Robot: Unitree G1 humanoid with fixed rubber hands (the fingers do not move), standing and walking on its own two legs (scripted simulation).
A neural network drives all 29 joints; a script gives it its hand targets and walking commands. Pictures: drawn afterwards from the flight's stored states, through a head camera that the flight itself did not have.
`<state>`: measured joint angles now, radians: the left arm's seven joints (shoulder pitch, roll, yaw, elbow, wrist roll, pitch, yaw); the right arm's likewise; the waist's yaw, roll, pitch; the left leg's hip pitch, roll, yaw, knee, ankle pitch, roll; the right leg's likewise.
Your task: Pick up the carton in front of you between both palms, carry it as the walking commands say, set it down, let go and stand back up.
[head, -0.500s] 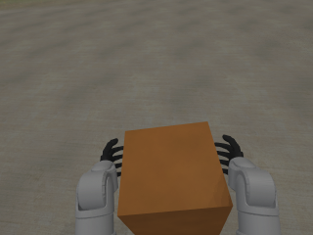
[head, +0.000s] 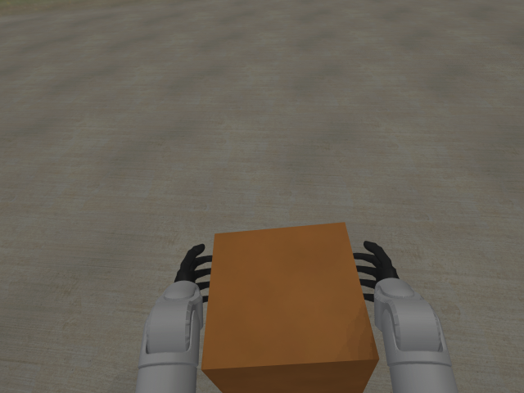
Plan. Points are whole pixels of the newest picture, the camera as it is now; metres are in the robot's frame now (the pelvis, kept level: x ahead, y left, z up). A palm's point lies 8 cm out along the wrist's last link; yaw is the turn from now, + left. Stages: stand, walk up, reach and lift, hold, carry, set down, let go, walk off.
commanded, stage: carry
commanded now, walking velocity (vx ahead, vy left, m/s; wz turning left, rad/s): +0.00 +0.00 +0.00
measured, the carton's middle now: (288, 320) +0.27 +0.00 -0.04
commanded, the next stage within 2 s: hold in 0.64 s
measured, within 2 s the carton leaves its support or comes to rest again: neither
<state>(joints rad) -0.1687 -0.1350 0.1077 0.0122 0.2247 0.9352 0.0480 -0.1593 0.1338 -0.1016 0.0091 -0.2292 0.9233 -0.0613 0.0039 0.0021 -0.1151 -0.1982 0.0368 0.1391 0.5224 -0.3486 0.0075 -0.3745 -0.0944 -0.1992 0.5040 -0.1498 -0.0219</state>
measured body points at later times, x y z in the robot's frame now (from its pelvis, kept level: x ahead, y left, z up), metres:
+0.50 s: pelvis +0.00 +0.00 +0.00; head -0.02 +0.00 +0.45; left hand +0.30 +0.15 +0.04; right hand +0.30 -0.15 +0.03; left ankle -0.05 +0.10 -0.73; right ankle +0.07 -0.11 -0.73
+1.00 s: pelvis -0.01 -0.01 +0.01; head -0.04 -0.03 +0.46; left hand +0.27 +0.18 +0.05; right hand +0.30 -0.12 +0.04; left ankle -0.05 +0.11 -0.73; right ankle +0.07 -0.13 -0.73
